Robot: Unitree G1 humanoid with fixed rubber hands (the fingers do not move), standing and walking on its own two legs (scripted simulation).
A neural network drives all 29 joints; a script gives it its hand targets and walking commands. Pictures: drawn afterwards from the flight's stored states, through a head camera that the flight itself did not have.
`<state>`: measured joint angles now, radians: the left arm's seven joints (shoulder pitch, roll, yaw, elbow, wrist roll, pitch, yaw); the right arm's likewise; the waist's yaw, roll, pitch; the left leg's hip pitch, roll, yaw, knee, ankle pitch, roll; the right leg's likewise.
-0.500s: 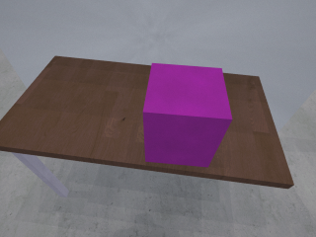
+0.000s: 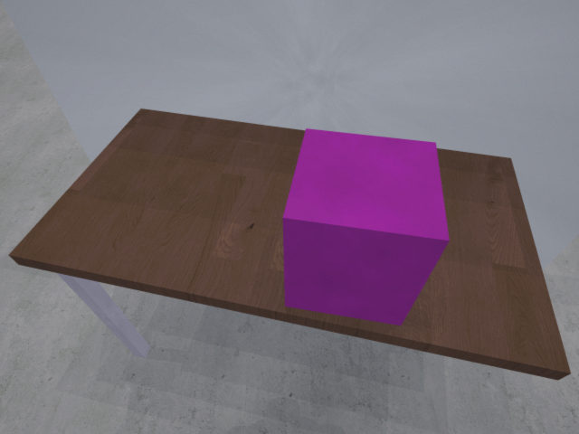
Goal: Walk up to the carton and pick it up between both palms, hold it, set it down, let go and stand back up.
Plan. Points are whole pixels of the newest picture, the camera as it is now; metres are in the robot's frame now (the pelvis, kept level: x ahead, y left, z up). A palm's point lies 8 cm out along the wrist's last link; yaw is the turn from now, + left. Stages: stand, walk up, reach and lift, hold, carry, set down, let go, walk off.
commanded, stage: walk up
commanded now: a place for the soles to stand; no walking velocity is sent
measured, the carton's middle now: (355, 230) +0.44 -0.09 +0.00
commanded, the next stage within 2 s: reach and lift in 0.62 s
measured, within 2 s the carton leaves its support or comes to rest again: neither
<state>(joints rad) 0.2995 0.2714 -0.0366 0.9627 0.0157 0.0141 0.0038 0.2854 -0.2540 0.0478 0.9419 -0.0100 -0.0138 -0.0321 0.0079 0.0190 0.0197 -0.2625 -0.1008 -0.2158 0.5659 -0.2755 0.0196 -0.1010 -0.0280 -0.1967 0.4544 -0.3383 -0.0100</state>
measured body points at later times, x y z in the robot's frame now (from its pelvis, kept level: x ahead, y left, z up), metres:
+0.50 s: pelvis +0.00 +0.01 +0.00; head +0.01 +0.02 +0.45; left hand +0.00 +0.28 -0.15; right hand +0.02 -0.25 -0.14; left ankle +0.01 +0.11 -0.73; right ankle -0.06 -0.10 -0.73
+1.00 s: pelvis -0.04 -0.03 -0.01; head -0.01 -0.02 +0.44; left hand +0.17 +0.21 -0.11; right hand +0.11 -0.31 -0.10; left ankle +0.01 +0.11 -0.73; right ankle -0.06 -0.10 -0.74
